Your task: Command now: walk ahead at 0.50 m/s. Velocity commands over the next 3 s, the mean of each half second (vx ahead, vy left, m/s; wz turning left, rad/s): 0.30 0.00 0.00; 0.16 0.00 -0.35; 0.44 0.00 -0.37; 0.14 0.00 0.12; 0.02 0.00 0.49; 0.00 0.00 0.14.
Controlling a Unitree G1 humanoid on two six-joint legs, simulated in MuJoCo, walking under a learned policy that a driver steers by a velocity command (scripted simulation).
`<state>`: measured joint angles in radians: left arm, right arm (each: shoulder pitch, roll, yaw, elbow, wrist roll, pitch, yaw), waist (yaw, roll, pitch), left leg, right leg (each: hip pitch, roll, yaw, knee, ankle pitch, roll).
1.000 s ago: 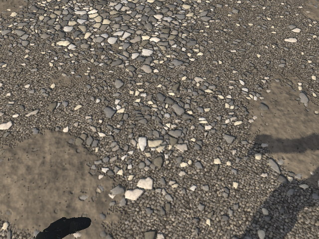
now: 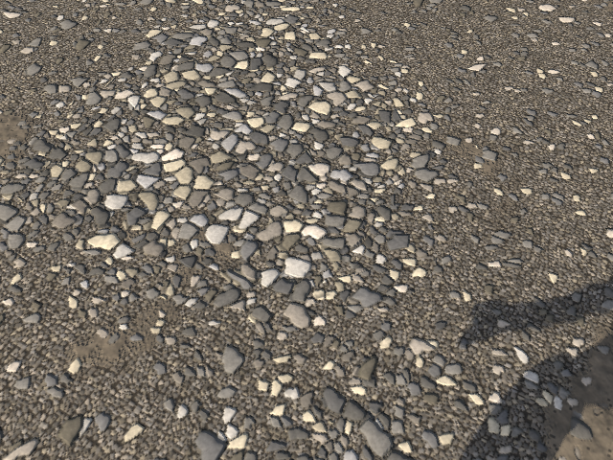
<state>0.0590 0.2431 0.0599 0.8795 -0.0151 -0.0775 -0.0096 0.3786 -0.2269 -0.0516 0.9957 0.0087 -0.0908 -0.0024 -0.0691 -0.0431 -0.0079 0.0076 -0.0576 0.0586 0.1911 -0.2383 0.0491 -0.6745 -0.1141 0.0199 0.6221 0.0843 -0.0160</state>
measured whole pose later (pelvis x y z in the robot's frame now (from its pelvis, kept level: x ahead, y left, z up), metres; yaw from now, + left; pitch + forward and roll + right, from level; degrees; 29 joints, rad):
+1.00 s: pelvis +0.28 -0.09 -0.01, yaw -14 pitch +2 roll +2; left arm 0.40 0.24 0.07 0.96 0.00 -0.03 0.00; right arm 0.09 -0.28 -0.09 0.88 0.03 -0.05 -0.02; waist 0.06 0.03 -0.05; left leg -0.55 0.05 0.01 0.90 -0.31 0.01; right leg -0.21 0.01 -0.01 0.51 -0.35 -0.07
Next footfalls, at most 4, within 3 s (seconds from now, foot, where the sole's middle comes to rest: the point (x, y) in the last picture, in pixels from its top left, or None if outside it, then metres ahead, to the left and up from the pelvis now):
0.14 right None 0.27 -0.14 -0.78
0.56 left None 0.40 0.07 -0.78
0.90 right None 0.26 -0.17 -0.78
1.38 left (319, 393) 0.65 -0.06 -0.78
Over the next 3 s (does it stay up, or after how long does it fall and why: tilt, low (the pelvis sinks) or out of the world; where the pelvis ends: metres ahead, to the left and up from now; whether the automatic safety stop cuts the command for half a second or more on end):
stays up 0.70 -0.19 -0.01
